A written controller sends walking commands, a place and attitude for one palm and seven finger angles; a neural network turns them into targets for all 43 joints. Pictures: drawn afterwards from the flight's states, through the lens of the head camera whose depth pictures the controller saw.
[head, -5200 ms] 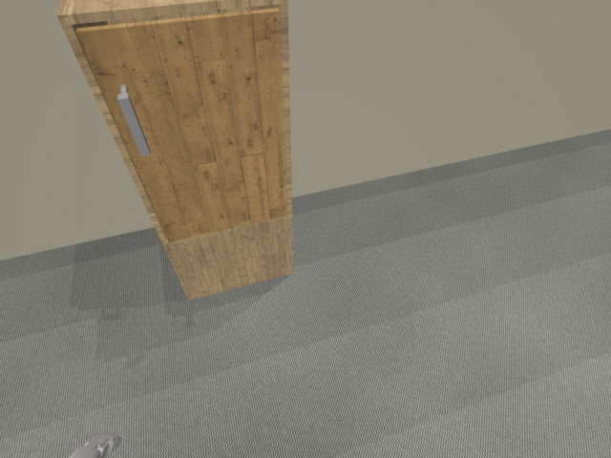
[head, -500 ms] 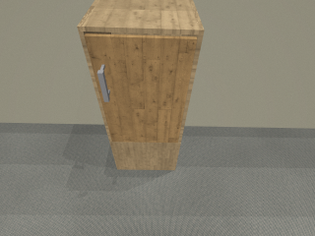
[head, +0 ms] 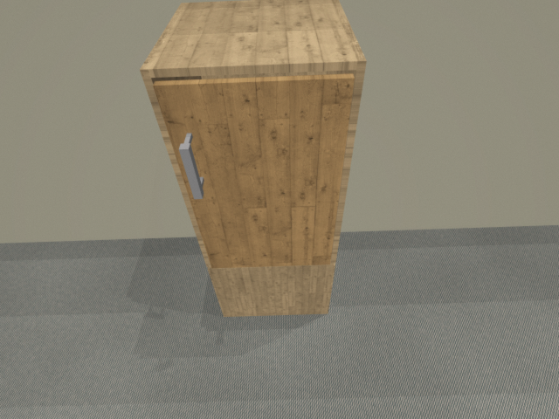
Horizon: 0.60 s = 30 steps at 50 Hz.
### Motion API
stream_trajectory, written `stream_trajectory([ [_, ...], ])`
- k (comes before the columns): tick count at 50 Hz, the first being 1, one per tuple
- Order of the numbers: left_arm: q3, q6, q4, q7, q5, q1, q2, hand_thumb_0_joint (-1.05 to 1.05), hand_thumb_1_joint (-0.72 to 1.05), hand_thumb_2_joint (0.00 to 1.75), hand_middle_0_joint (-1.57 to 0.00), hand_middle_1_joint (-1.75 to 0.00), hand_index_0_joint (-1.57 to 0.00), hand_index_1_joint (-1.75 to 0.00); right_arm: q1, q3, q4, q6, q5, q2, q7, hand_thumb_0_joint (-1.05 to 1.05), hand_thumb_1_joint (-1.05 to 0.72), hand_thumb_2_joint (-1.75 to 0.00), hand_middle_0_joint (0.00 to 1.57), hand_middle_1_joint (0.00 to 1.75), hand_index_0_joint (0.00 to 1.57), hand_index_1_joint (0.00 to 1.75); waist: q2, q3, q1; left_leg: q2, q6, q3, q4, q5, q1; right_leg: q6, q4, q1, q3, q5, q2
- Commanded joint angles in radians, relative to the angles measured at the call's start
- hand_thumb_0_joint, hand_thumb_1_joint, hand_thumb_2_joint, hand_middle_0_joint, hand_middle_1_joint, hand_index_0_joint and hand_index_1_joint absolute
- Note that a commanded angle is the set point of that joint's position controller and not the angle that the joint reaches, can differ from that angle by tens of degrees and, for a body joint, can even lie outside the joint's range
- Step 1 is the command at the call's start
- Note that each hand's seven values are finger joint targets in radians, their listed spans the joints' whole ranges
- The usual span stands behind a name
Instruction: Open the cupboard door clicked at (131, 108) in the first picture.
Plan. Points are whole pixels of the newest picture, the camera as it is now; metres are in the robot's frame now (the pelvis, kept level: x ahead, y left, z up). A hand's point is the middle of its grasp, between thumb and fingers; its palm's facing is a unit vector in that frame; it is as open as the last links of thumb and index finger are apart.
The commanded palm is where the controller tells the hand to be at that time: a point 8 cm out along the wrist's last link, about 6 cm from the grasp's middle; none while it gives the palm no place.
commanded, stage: look again from close up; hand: left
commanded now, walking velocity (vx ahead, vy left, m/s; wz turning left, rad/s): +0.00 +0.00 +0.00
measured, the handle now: (193, 166) +0.59 +0.22 +0.03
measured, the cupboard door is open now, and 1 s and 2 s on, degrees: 0 0 0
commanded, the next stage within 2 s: shuffle to correct the standing spot in 0.14 s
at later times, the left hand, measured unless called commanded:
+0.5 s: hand out of the picture +0.01 +0.15 -0.18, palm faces +0.07 -0.98 -0.18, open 7.4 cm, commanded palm none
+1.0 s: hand out of the picture +0.07 +0.16 -0.18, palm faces +0.07 -0.97 -0.24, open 7.3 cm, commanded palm none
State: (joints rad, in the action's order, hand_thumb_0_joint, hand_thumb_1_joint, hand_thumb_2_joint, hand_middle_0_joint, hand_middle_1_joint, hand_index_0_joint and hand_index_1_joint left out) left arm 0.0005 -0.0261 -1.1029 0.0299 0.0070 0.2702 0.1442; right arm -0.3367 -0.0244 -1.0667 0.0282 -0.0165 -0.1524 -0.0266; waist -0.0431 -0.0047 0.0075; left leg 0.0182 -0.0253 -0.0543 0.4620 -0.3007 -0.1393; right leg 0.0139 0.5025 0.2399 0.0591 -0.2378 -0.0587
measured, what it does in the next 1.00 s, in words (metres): shifts its weight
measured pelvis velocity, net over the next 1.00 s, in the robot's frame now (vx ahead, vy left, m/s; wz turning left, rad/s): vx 0.05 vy -0.02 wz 0.02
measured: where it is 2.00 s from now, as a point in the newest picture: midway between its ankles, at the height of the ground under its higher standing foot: outside the picture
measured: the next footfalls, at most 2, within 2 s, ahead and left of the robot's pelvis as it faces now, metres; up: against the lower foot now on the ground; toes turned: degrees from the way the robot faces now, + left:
none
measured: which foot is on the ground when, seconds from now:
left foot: down 0.00-1.00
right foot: down 0.00-1.00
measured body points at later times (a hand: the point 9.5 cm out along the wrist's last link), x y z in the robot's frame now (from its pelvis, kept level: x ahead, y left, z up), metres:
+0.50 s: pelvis +0.03 -0.01 -0.01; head +0.04 -0.02 +0.44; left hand +0.01 +0.21 -0.17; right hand +0.01 -0.23 -0.17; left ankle -0.03 +0.10 -0.74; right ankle +0.02 -0.13 -0.74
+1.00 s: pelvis +0.05 -0.02 -0.01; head +0.09 -0.03 +0.44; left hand +0.07 +0.21 -0.16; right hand +0.07 -0.25 -0.17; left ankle -0.02 +0.10 -0.74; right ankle +0.02 -0.12 -0.74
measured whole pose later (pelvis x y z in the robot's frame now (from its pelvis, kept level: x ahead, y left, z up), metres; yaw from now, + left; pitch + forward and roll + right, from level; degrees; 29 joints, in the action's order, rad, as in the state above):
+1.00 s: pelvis +0.05 -0.02 -0.01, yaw +1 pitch +0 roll +1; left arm 0.03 -0.01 -1.05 0.05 0.01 0.24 0.16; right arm -0.24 0.02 -1.08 0.00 -0.01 -0.16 -0.05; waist 0.00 -0.07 -0.01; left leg -0.02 0.01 -0.08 0.50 -0.35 -0.14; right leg -0.02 0.58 0.23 0.10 -0.35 -0.05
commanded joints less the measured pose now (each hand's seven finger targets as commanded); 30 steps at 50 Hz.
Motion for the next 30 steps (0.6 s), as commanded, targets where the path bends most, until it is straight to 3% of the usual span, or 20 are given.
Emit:
stream_trajectory([
  [1, 0.013, -0.003, 0.025, 0.007, 0.003, 0.058, 0.087, 0.0, 0.9, 0.9, -0.2, -0.3, -0.2, -0.3, -0.06, 0.018, 0.013, 0.017, -0.001, -0.088, -0.004, 0.0, -0.9, -0.9, 0.2, 0.3, 0.2, 0.3, 0.034, -0.067, -0.011, -0.116, -0.012, 0.102, -0.137, 0.211, -0.111, -0.046, -0.057, -0.082, -0.065, 0.154, -0.05],
  [9, 0.016, -0.006, 0.021, 0.007, 0.002, 0.05, 0.096, 0.0, 0.9, 0.9, -0.2, -0.3, -0.2, -0.3, -0.044, 0.02, -0.012, 0.016, 0.0, -0.089, -0.007, 0.0, -0.9, -0.9, 0.2, 0.3, 0.2, 0.3, 0.041, -0.027, -0.008, -0.115, -0.007, 0.087, -0.118, 0.266, -0.056, -0.05, -0.056, -0.103, -0.07, 0.238, -0.06],
  [12, 0.017, -0.006, 0.02, 0.008, 0.003, 0.045, 0.097, 0.0, 0.9, 0.9, -0.2, -0.3, -0.2, -0.3, -0.039, 0.021, -0.023, 0.013, 0.002, -0.085, -0.008, 0.0, -0.9, -0.9, 0.2, 0.3, 0.2, 0.3, 0.037, -0.044, -0.007, -0.116, -0.004, 0.083, -0.118, 0.251, -0.058, -0.051, -0.064, -0.097, -0.071, 0.235, -0.061],
  [17, 0.032, 0.002, 0.027, -0.004, 0.015, 0.063, 0.113, 0.0, 0.9, 0.9, -0.2, -0.3, -0.2, -0.3, -0.039, 0.025, -0.016, -0.001, -0.007, -0.079, 0.002, 0.0, -0.9, -0.9, 0.2, 0.3, 0.2, 0.3, 0.06, -0.109, -0.014, -0.083, -0.02, 0.074, -0.071, -0.071, -0.148, -0.074, -0.082, -0.035, -0.098, -0.167, -0.065],
  [20, 0.042, 0.001, 0.033, -0.01, 0.016, 0.089, 0.126, 0.0, 0.9, 0.9, -0.2, -0.3, -0.2, -0.3, -0.047, 0.026, -0.003, -0.002, -0.009, -0.064, 0.006, 0.0, -0.9, -0.9, 0.2, 0.3, 0.2, 0.3, 0.084, -0.143, -0.013, -0.053, -0.02, 0.05, -0.01, -0.116, -0.182, -0.1, -0.116, -0.003, -0.144, -0.288, -0.087],
  [22, 0.049, -0.002, 0.036, -0.012, 0.015, 0.101, 0.129, 0.0, 0.9, 0.9, -0.2, -0.3, -0.2, -0.3, -0.059, 0.025, 0.0, 0.003, -0.01, -0.054, 0.008, 0.0, -0.9, -0.9, 0.2, 0.3, 0.2, 0.3, 0.11, -0.139, -0.013, -0.041, -0.02, 0.035, 0.032, -0.092, -0.19, -0.116, -0.12, -0.001, -0.163, -0.29, -0.102],
  [24, 0.055, -0.007, 0.035, -0.012, 0.015, 0.114, 0.129, 0.0, 0.9, 0.9, -0.2, -0.3, -0.2, -0.3, -0.073, 0.027, 0.002, 0.011, -0.009, -0.05, 0.008, 0.0, -0.9, -0.9, 0.2, 0.3, 0.2, 0.3, 0.105, -0.123, -0.007, -0.04, -0.021, 0.024, 0.054, -0.038, -0.17, -0.127, -0.093, -0.004, -0.158, -0.216, -0.109],
  [26, 0.057, -0.009, 0.04, -0.014, 0.016, 0.101, 0.112, 0.0, 0.9, 0.9, -0.2, -0.3, -0.2, -0.3, -0.112, 0.029, -0.012, 0.022, -0.008, -0.057, 0.006, 0.0, -0.9, -0.9, 0.2, 0.3, 0.2, 0.3, 0.015, -0.096, 0.01, -0.074, -0.034, 0.059, 0.01, 0.066, -0.091, -0.11, 0.012, 0.023, -0.079, -0.111, -0.062],
  [27, 0.053, -0.009, 0.047, -0.015, 0.017, 0.082, 0.088, 0.0, 0.9, 0.9, -0.2, -0.3, -0.2, -0.3, -0.139, 0.032, -0.027, 0.028, -0.007, -0.076, 0.002, 0.0, -0.9, -0.9, 0.2, 0.3, 0.2, 0.3, -0.052, -0.082, 0.018, -0.128, -0.052, 0.118, -0.024, 0.196, -0.04, -0.088, 0.11, 0.05, -0.01, -0.028, -0.016],
  [28, 0.044, -0.009, 0.053, -0.013, 0.019, 0.064, 0.057, 0.0, 0.9, 0.9, -0.2, -0.3, -0.2, -0.3, -0.161, 0.037, -0.04, 0.029, -0.006, -0.104, -0.007, 0.0, -0.9, -0.9, 0.2, 0.3, 0.2, 0.3, -0.128, -0.08, 0.023, -0.194, -0.082, 0.181, -0.049, 0.418, 0.009, -0.066, 0.202, 0.092, 0.051, -0.01, 0.023],
  [29, 0.038, -0.009, 0.059, -0.008, 0.019, 0.048, 0.038, 0.0, 0.9, 0.9, -0.2, -0.3, -0.2, -0.3, -0.17, 0.039, -0.047, 0.028, -0.005, -0.113, -0.018, 0.0, -0.9, -0.9, 0.2, 0.3, 0.2, 0.3, -0.168, -0.087, 0.022, -0.24, -0.114, 0.221, -0.046, 0.667, 0.056, -0.055, 0.236, 0.139, 0.068, -0.084, 0.042],
  [30, 0.035, -0.009, 0.061, -0.005, 0.015, 0.039, 0.036, 0.0, 0.9, 0.9, -0.2, -0.3, -0.2, -0.3, -0.164, 0.037, -0.047, 0.025, -0.005, -0.104, -0.024, 0.0, -0.9, -0.9, 0.2, 0.3, 0.2, 0.3, -0.153, -0.102, 0.016, -0.261, -0.131, 0.224, -0.026, 0.86, 0.092, -0.053, 0.221, 0.163, 0.058, -0.166, 0.039],
])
